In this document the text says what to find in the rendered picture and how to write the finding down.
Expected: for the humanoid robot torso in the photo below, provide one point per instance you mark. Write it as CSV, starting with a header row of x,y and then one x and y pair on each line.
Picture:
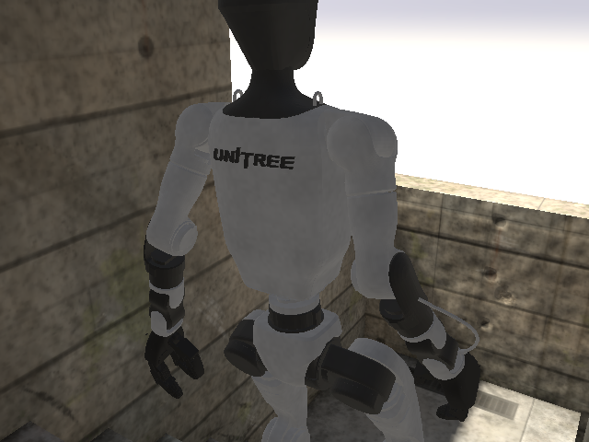
x,y
283,208

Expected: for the robot left hand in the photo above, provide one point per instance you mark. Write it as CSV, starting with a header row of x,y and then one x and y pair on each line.
x,y
182,351

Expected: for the robot right forearm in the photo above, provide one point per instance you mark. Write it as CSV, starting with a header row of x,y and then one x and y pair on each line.
x,y
424,334

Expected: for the robot left forearm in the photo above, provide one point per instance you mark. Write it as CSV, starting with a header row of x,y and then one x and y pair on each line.
x,y
167,289

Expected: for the robot right upper arm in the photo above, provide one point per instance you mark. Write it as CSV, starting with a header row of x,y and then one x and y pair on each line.
x,y
366,147

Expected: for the robot right hand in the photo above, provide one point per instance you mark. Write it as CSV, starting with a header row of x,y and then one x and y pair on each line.
x,y
460,392

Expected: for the left robot thigh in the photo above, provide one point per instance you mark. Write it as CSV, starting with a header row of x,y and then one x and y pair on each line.
x,y
289,402

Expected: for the robot left upper arm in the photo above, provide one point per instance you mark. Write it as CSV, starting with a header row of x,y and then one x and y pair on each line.
x,y
170,229

